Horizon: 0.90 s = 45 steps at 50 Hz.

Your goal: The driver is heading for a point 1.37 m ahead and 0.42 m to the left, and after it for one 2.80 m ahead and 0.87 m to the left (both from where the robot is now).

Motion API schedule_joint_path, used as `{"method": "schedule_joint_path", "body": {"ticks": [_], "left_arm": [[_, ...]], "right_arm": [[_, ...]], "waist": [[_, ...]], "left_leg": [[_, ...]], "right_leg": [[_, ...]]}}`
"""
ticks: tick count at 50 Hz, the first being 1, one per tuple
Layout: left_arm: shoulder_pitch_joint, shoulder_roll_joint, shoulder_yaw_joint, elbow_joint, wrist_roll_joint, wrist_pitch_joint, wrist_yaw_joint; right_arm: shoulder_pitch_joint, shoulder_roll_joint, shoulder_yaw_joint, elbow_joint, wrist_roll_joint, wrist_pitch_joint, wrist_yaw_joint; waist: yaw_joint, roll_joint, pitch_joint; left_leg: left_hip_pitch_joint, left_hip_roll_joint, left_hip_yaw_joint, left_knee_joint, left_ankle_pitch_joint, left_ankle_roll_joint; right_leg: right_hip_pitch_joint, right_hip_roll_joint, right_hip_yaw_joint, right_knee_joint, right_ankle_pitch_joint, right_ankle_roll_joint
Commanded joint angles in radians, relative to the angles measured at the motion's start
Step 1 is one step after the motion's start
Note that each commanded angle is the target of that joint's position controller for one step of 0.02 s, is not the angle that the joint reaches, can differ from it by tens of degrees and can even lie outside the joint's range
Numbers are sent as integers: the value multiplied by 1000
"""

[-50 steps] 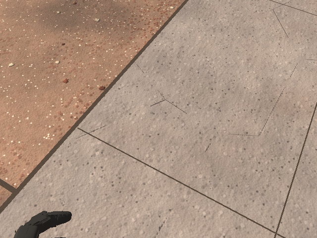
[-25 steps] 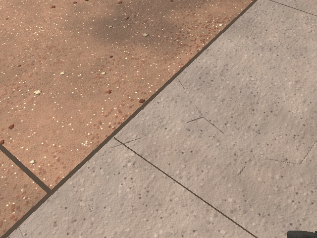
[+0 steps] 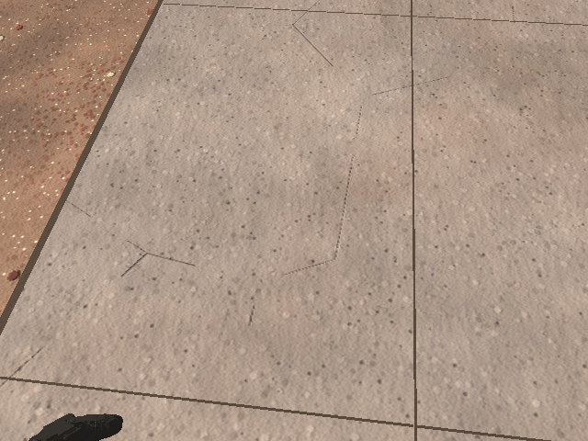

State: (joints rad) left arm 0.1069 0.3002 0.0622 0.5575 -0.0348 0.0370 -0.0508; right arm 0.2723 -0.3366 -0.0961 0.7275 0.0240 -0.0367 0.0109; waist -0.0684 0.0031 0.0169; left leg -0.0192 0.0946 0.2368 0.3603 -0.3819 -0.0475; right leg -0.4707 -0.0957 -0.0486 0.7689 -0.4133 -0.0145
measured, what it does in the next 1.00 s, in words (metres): walks ahead, turning left: right foot, then left foot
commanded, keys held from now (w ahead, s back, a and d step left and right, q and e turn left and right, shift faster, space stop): w+q+shift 1.00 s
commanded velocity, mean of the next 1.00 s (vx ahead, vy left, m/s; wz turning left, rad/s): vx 0.89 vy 0.00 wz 0.63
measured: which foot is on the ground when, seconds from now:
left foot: down 0.00-0.06, up 0.08-0.46, down 0.48-0.90, up 0.92-1.00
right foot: up 0.00-0.02, down 0.04-0.46, up 0.48-0.86, down 0.88-1.00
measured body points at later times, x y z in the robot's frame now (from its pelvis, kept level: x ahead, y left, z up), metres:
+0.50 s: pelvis +0.34 -0.06 -0.03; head +0.35 -0.07 +0.42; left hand +0.29 +0.22 -0.15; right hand +0.54 -0.29 -0.13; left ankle +0.46 -0.01 -0.73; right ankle +0.06 -0.15 -0.67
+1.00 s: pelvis +0.74 -0.02 -0.01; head +0.76 +0.00 +0.44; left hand +0.70 +0.29 -0.09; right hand +1.01 -0.17 -0.11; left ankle +0.57 -0.01 -0.61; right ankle +0.88 -0.11 -0.73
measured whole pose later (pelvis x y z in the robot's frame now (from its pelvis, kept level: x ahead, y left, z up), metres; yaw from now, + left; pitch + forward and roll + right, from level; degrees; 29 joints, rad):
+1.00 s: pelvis +0.74 -0.02 -0.01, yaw +42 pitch +1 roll -3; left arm 0.20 0.28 0.06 0.60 0.00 -0.12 0.00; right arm 0.31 -0.32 -0.06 0.69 0.05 -0.04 -0.01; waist -0.01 0.04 0.03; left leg -0.42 -0.04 -0.11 1.39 -0.38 0.07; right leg -0.36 0.02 0.03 0.60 -0.25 0.04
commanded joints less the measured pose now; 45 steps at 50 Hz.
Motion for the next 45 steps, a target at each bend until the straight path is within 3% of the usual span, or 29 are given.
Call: {"method": "schedule_joint_path", "body": {"ticks": [1, 2, 3, 4, 5, 6, 7, 8, 10, 14, 17, 20, 22, 23, 24, 25, 26, 27, 28, 29, 30, 33, 35, 36, 38, 41, 42, 44, 45], "left_arm": [[80, 62, 20, -27, 3, -42, 4], [270, 136, 57, 42, 6, -48, 13], [492, 266, 94, 80, 20, -57, 31], [485, 296, 86, 55, 15, -82, 33], [432, 204, 59, 45, 22, -100, 27], [393, 157, 42, 50, 33, -105, 27], [324, 122, 28, 55, 31, -109, 26], [258, 89, 16, 53, 38, -115, 25], [199, 59, 9, 55, 49, -134, 29], [178, 62, 13, 89, 62, -167, 45], [244, 78, 14, 135, 49, -172, 68], [281, 145, 22, 162, 56, -146, 101], [250, 214, 42, 153, 53, -118, 132], [185, 234, 50, 133, 51, -110, 134], [78, 243, 53, 99, 45, -115, 122], [-22, 102, 15, 86, 26, -139, 84], [94, -92, -43, 20, 25, -183, 61], [140, -52, -57, -42, -5, -222, 41], [58, 47, -38, -64, -18, -241, 30], [64, 53, -31, -62, -8, -239, 28], [88, 43, -34, -43, 17, -222, 35], [105, 93, -18, -25, 42, -177, 63], [-30, 54, -34, -76, 70, -172, 72], [-89, 20, -43, -96, 67, -171, 71], [-161, -2, -41, -124, 36, -170, 66], [-151, 63, -5, -116, -14, -175, 63], [-121, 84, 9, -107, -20, -181, 62], [183, 151, 57, -45, -23, -189, 64], [404, 216, 67, -9, -3, -179, 71]], "right_arm": [[-41, -161, -31, -23, 19, -23, 12], [-50, -121, -10, -17, 15, -33, 10], [-127, -56, 20, -81, -11, -51, 8], [-160, -26, 31, -114, 1, -83, 5], [-184, -104, 13, -110, 52, -96, 12], [-170, -102, 14, -102, 64, -94, 20], [-148, -102, 14, -89, 42, -89, 23], [-112, -102, 9, -69, 23, -77, 28], [-23, -53, 19, -20, 25, -45, 41], [-72, -23, 33, -33, 30, -25, 28], [-143, 2, 46, -57, 21, -38, 48], [-166, -11, 37, -87, 36, -50, 71], [-44, -64, 11, -84, 49, -29, 71], [133, -126, -19, -48, 47, -8, 62], [411, -198, -55, 25, 36, 16, 42], [519, -160, -39, 83, 29, 29, 19], [384, -132, -13, 58, -21, 5, 32], [271, -85, 3, -13, -33, -18, 32], [246, -49, 3, -43, -23, -32, 30], [156, -54, 4, -63, -22, -46, 33], [78, -65, 2, -90, -22, -59, 32], [-3, -58, 7, -114, -14, -60, 3], [16, -54, 9, -100, 7, -56, -22], [21, -62, 6, -89, 17, -49, -31], [72, -84, -4, -66, 27, -37, -36], [101, -66, -5, -47, 35, -26, -41], [96, -58, -6, -47, 32, -21, -40], [38, -31, 5, -75, 4, -21, -22], [60, 88, 45, -110, -31, -24, -12]], "waist": [[116, 69, 13], [215, 12, -81], [324, -210, -193], [286, -286, -276], [296, -136, -187], [254, -133, -87], [202, -98, -9], [149, -128, 37], [88, -135, 63], [63, -73, 142], [85, -35, 166], [58, -98, 103], [-41, -188, 4], [-143, -197, -70], [-276, -160, -152], [-306, 107, -74], [-82, 371, -78], [-22, 278, -204], [-24, 53, -115], [70, -133, -6], [119, -159, 37], [155, -100, 98], [93, -47, 122], [63, -7, 114], [-1, 45, 54], [-6, 107, 3], [17, 124, -13], [197, 120, -186], [247, -77, -373]], "left_leg": [[-127, 206, -135, -31, 266, 200], [-289, 147, -45, 219, 516, 169], [-681, 30, 5, 674, 262, 71], [-912, -73, -205, 940, -174, 70], [-1003, -43, -330, 1015, -100, 94], [-1012, -12, -344, 996, -17, 111], [-990, 20, -344, 939, 75, 108], [-926, 44, -350, 898, 160, 101], [-834, 49, -347, 909, 284, 81], [-789, -16, -300, 731, 472, 62], [-733, -55, -197, 529, 556, 103], [-595, -152, -53, 410, 496, 165], [-421, -200, -16, 417, 399, 192], [-230, -208, -37, 443, 341, 223], [71, -164, -154, 388, 332, 278], [202, -103, -265, 240, 412, 319], [319, -50, -592, 290, 319, 425], [344, 102, -1023, 44, -158, 556], [211, 123, -1107, -138, -354, 502], [9, 120, -1079, -181, -368, 456], [-145, 77, -1036, -179, -302, 453], [-406, -42, -802, -193, -93, 416], [-534, -115, -652, -182, 61, 382], [-574, -155, -597, -161, 87, 351], [-556, -166, -600, -118, 45, 305], [-327, -126, -691, 1, -2, 264], [-264, -107, -710, 61, 44, 247], [-289, -135, -650, 421, 280, 171], [-471, -178, -547, 801, -3, 146]], "right_leg": [[227, 101, -101, -212, 26, -75], [562, 144, -91, -229, 119, -103], [921, -99, 320, -323, -71, -203], [960, -290, 732, -486, -203, -301], [882, -313, 658, -511, -209, -281], [779, -285, 502, -511, -175, -245], [669, -243, 386, -527, -100, -208], [563, -199, 274, -540, 35, -167], [432, -148, 105, -581, 245, -110], [329, -66, -116, -680, 470, -45], [386, -66, -195, -697, 715, 25], [504, -82, -224, -548, 1335, 81], [567, -125, -219, -335, 1715, 78], [520, -139, -201, -131, 1804, 66], [363, -120, -161, 198, 1697, 47], [110, 93, -161, 714, 494, 36], [-270, 206, 58, 1042, -197, 36], [-441, 204, 225, 1058, -158, 0], [-420, 158, 235, 903, -53, -54], [-359, 111, 229, 752, 36, -66], [-286, 82, 240, 669, 67, -45], [-151, 21, 207, 433, 112, 38], [-44, 33, 139, 193, 267, 81], [40, 56, 115, 56, 356, 95], [164, 114, 91, -113, 464, 123], [168, 119, 164, -256, 432, 136], [188, 112, 169, -277, 394, 121], [512, 55, 172, -223, 288, 53], [841, -129, 410, -212, 5, 0]]}}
